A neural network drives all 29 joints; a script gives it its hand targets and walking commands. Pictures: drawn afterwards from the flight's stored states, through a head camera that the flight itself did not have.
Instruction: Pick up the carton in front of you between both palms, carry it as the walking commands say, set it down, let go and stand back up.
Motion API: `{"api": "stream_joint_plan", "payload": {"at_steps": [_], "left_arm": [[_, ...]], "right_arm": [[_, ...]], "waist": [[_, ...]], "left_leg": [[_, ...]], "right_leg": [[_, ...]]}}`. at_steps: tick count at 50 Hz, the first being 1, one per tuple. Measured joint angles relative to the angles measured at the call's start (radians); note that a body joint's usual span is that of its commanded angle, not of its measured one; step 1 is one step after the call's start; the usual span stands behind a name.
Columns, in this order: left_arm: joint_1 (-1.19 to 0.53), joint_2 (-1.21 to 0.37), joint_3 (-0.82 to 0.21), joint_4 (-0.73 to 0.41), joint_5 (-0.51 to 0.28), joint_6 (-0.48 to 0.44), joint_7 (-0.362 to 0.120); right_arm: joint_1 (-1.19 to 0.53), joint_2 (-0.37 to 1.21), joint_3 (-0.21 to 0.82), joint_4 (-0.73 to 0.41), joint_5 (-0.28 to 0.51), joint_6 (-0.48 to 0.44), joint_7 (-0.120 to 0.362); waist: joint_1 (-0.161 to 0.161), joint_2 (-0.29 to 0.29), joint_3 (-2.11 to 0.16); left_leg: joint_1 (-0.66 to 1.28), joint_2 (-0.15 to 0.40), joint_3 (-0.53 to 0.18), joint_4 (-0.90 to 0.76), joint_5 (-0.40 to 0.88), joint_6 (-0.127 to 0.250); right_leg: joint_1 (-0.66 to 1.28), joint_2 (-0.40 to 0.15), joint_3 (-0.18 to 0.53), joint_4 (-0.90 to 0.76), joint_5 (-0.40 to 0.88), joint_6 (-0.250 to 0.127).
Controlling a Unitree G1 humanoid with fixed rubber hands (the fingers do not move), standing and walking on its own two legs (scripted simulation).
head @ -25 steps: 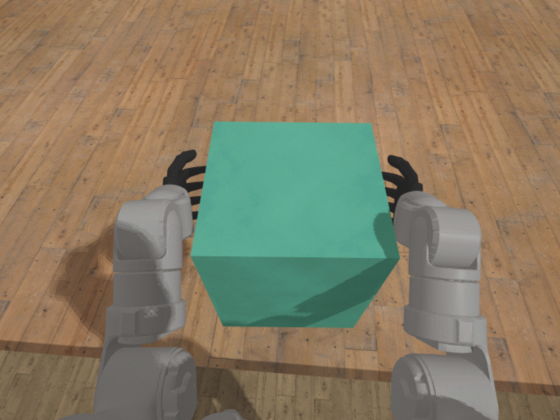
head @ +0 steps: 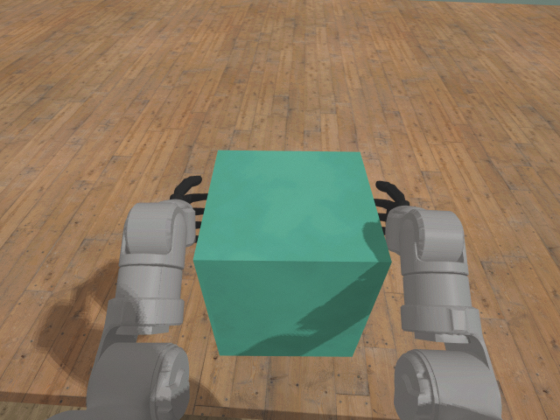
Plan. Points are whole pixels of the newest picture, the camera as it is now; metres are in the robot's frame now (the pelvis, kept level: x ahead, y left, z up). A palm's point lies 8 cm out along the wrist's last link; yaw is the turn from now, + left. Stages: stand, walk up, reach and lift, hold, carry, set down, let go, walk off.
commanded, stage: carry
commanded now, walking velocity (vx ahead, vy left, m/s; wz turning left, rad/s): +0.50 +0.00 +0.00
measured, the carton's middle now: (287, 257) +0.35 +0.00 +0.06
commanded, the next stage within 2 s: none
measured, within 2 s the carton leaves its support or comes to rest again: neither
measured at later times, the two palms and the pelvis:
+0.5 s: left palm (196, 164) +0.48 +0.15 +0.13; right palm (378, 176) +0.46 -0.15 +0.12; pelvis +0.11 +0.01 +0.00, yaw +0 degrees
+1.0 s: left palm (199, 112) +0.71 +0.19 +0.09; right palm (332, 111) +0.74 -0.11 +0.08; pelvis +0.37 +0.01 -0.05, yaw +0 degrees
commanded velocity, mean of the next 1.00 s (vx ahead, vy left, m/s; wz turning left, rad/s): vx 0.50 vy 0.00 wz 0.00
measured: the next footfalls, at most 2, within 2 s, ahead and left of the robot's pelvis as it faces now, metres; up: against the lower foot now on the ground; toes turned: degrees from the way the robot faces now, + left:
right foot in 0.56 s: +0.24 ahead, -0.09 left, +0.00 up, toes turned -3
left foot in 1.06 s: +0.60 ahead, +0.09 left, -0.12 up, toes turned +6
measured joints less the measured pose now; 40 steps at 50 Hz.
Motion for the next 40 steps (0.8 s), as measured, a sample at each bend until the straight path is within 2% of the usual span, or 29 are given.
{"api": "stream_joint_plan", "payload": {"at_steps": [2, 6, 11, 15, 17, 20, 25, 28, 30, 32, 33, 35, 37, 40], "left_arm": [[0.007, 0.0, -0.006, 0.006, 0.0, 0.003, 0.0], [0.024, -0.006, -0.026, 0.019, 0.004, 0.006, 0.0], [0.019, 0.013, -0.049, 0.034, -0.01, 0.012, 0.009], [0.014, 0.043, -0.031, 0.045, -0.041, 0.003, 0.008], [0.003, 0.042, -0.027, 0.041, -0.042, 0.006, 0.009], [-0.012, 0.039, -0.021, 0.005, -0.04, 0.015, 0.009], [-0.026, 0.02, 0.007, -0.052, -0.026, 0.019, 0.01], [-0.043, 0.001, 0.015, -0.04, -0.008, 0.009, 0.01], [-0.048, -0.016, 0.011, -0.017, 0.01, -0.015, 0.009], [-0.019, -0.023, 0.004, -0.008, 0.014, -0.027, 0.008], [0.002, -0.022, -0.002, -0.012, 0.009, -0.027, 0.008], [0.036, -0.013, -0.016, -0.033, -0.008, -0.023, 0.008], [0.053, -0.005, -0.029, -0.063, -0.026, -0.022, 0.011], [0.047, -0.001, -0.036, -0.103, -0.043, -0.027, 0.019]], "right_arm": [[0.004, -0.001, 0.001, 0.008, 0.001, 0.003, 0.0], [0.024, -0.006, -0.004, 0.018, 0.008, 0.008, 0.002], [0.013, -0.004, -0.008, 0.045, 0.006, 0.004, 0.004], [-0.001, 0.021, 0.006, 0.058, -0.025, -0.009, 0.005], [0.017, 0.019, 0.018, 0.024, -0.02, -0.003, 0.003], [0.029, 0.011, 0.028, -0.038, 0.001, 0.01, -0.007], [0.006, 0.014, 0.009, -0.084, 0.005, 0.014, -0.012], [-0.009, 0.004, -0.01, -0.077, 0.004, 0.013, -0.007], [-0.015, -0.012, -0.025, -0.059, 0.017, 0.001, 0.014], [-0.001, -0.008, -0.028, -0.039, 0.009, -0.008, 0.021], [0.011, -0.002, -0.024, -0.039, 0.003, -0.005, 0.021], [0.03, 0.01, -0.013, -0.054, -0.009, 0.003, 0.021], [0.042, 0.016, -0.007, -0.087, -0.013, 0.008, 0.02], [0.048, 0.02, -0.011, -0.148, -0.015, 0.008, 0.019]], "waist": [[0.004, -0.001, -0.01], [0.017, -0.014, -0.042], [0.029, -0.046, -0.06], [0.003, -0.014, -0.056], [-0.012, -0.001, -0.037], [-0.029, 0.009, -0.002], [-0.041, 0.014, 0.019], [-0.022, 0.02, 0.006], [0.015, 0.03, 0.002], [0.039, 0.023, 0.006], [0.048, 0.016, 0.009], [0.06, 0.005, 0.021], [0.068, 0.0, 0.037], [0.081, 0.002, 0.056]], "left_leg": [[-0.001, 0.004, -0.001, 0.015, -0.012, 0.001], [-0.009, 0.002, -0.007, 0.076, -0.134, 0.012], [0.019, -0.019, 0.016, 0.053, -0.067, 0.015], [0.017, -0.015, 0.014, 0.076, -0.126, 0.027], [0.036, -0.012, 0.004, 0.044, -0.119, 0.024], [0.078, -0.007, -0.008, -0.016, -0.107, 0.02], [0.141, -0.002, -0.019, -0.064, -0.131, -0.001], [0.132, 0.013, -0.016, 0.057, -0.216, -0.014], [0.038, 0.025, -0.037, 0.309, -0.256, -0.008], [-0.07, -0.001, -0.082, 0.541, -0.281, 0.005], [-0.117, -0.007, -0.088, 0.602, -0.278, 0.009], [-0.193, -0.003, -0.091, 0.612, -0.256, 0.007], [-0.246, 0.007, -0.093, 0.538, -0.227, -0.002], [-0.316, 0.023, -0.102, 0.478, -0.076, -0.009]], "right_leg": [[0.004, 0.003, -0.003, 0.005, -0.006, -0.004], [0.017, 0.002, -0.004, 0.014, -0.033, -0.01], [0.024, -0.025, 0.013, 0.048, -0.081, 0.012], [-0.113, -0.016, 0.021, 0.319, -0.177, 0.01], [-0.192, -0.015, 0.018, 0.395, -0.168, 0.005], [-0.272, -0.025, 0.014, 0.343, -0.091, 0.011], [-0.312, -0.021, 0.002, 0.143, 0.071, 0.006], [-0.256, -0.003, -0.037, 0.054, 0.198, -0.028], [-0.239, 0.015, -0.04, 0.088, 0.093, -0.03], [-0.227, 0.021, -0.037, 0.122, 0.048, -0.041], [-0.212, 0.021, -0.034, 0.119, 0.042, -0.044], [-0.177, 0.021, -0.029, 0.1, 0.027, -0.048], [-0.141, 0.02, -0.027, 0.074, 0.013, -0.049], [-0.094, 0.023, -0.025, 0.054, -0.017, -0.044]]}}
